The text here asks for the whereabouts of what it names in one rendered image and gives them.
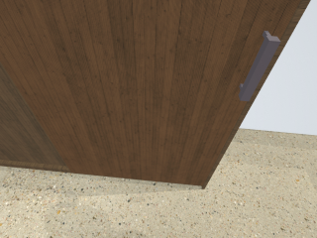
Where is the handle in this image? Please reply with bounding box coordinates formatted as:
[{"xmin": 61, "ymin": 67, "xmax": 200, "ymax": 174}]
[{"xmin": 239, "ymin": 31, "xmax": 280, "ymax": 101}]

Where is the wardrobe door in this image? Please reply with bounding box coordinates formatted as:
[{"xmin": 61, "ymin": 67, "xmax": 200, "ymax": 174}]
[
  {"xmin": 0, "ymin": 61, "xmax": 67, "ymax": 167},
  {"xmin": 0, "ymin": 0, "xmax": 301, "ymax": 186}
]

